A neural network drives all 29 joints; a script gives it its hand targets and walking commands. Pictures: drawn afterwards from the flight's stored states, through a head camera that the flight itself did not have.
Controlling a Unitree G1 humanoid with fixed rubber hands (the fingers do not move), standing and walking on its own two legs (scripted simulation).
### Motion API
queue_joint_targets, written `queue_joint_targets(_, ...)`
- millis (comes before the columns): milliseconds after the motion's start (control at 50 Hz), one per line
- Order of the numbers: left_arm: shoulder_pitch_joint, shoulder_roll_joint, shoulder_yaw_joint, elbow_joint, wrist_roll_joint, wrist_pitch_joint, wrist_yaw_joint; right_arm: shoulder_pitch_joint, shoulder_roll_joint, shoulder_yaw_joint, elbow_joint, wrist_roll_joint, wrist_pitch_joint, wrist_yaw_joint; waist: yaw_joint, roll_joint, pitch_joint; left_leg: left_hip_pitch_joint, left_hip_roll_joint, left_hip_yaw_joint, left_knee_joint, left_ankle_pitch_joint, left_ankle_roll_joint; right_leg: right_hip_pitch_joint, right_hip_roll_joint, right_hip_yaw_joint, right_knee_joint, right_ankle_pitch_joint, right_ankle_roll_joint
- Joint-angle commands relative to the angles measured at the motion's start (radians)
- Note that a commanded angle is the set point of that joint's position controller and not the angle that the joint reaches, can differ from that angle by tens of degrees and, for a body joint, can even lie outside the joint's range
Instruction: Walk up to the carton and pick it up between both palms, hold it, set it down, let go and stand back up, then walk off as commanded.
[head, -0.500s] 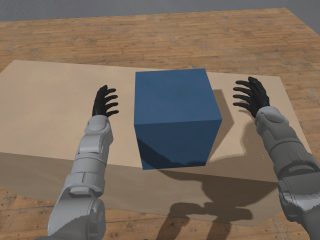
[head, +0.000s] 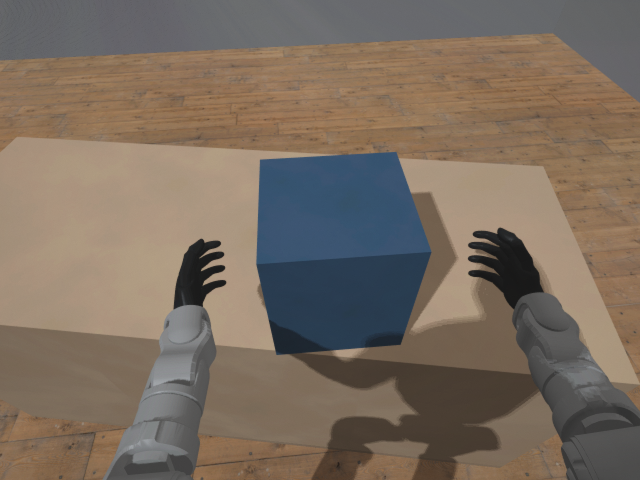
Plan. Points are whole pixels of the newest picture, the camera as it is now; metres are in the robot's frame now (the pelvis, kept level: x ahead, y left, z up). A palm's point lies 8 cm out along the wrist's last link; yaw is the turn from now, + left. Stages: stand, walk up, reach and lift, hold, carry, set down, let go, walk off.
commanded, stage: set down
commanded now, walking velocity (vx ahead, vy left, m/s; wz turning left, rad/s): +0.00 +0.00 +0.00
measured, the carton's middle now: (334, 257) +0.44 +0.03 -0.01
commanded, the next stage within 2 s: none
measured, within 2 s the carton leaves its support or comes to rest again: neither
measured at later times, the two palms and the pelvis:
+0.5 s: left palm (193, 346) +0.27 +0.21 -0.01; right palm (530, 338) +0.30 -0.24 +0.00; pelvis +0.01 +0.00 +0.00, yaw +0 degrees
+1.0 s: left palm (193, 393) +0.22 +0.20 -0.04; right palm (531, 394) +0.24 -0.23 -0.03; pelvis +0.01 -0.01 +0.00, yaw +0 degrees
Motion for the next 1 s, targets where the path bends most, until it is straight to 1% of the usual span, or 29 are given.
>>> queue_joint_targets(0,-0.143,0.081,-0.067,-0.229,-0.047,-0.089,-0.025,-0.252,-0.132,-0.036,-0.244,0.006,-0.063,0.020,-0.056,-0.062,-0.237,0.350,-0.060,0.057,0.021,0.116,0.036,0.123,0.042,0.069,-0.031,0.180,0.025)
queue_joint_targets(260,0.011,0.055,-0.097,-0.250,-0.056,-0.183,-0.021,-0.081,-0.118,-0.030,-0.236,0.011,-0.146,0.031,-0.064,-0.052,-0.186,0.368,-0.063,0.064,0.031,0.119,0.028,0.104,0.037,0.083,-0.026,0.165,0.013)
queue_joint_targets(420,0.086,0.060,-0.114,-0.220,-0.056,-0.231,-0.019,0.010,-0.098,-0.024,-0.234,-0.006,-0.188,0.033,-0.066,-0.058,-0.136,0.356,-0.067,0.073,0.030,0.077,0.031,0.085,0.028,0.098,-0.032,0.121,0.010)
queue_joint_targets(560,0.166,0.076,-0.116,-0.198,-0.049,-0.261,-0.027,0.098,-0.067,-0.015,-0.241,-0.031,-0.222,0.021,-0.064,-0.060,-0.104,0.361,-0.071,0.080,0.030,0.063,0.033,0.088,0.020,0.108,-0.035,0.118,0.010)
queue_joint_targets(660,0.227,0.081,-0.124,-0.226,-0.050,-0.287,-0.027,0.164,-0.056,-0.014,-0.266,-0.034,-0.252,0.014,-0.058,-0.049,-0.094,0.380,-0.070,0.080,0.038,0.093,0.027,0.096,0.020,0.104,-0.032,0.142,0.006)
queue_joint_targets(780,0.300,0.086,-0.133,-0.245,-0.048,-0.317,-0.034,0.267,-0.039,0.003,-0.271,-0.037,-0.280,0.006,-0.061,-0.046,-0.056,0.407,-0.070,0.078,0.044,0.115,0.021,0.099,0.020,0.101,-0.033,0.157,0.003)
queue_joint_targets(900,0.341,0.109,-0.132,-0.241,-0.048,-0.334,-0.046,0.334,-0.005,0.019,-0.286,-0.055,-0.293,-0.010,-0.063,-0.053,-0.009,0.400,-0.076,0.079,0.042,0.090,0.024,0.106,0.011,0.105,-0.038,0.138,0.004)
queue_joint_targets(980,0.363,0.121,-0.128,-0.219,-0.044,-0.328,-0.054,0.368,0.016,0.019,-0.287,-0.079,-0.290,-0.021,-0.066,-0.052,0.020,0.399,-0.079,0.078,0.039,0.069,0.027,0.107,0.005,0.106,-0.046,0.117,0.006)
